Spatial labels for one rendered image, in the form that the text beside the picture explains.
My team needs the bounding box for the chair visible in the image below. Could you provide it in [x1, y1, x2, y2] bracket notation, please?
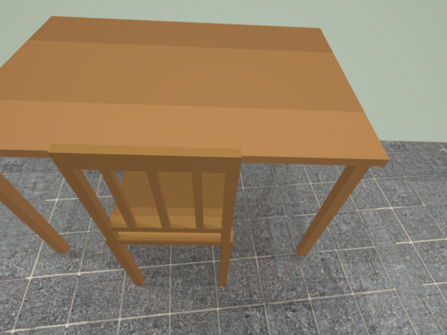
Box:
[47, 144, 242, 286]

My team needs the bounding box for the table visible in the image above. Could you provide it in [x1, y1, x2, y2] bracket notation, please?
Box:
[0, 16, 390, 256]

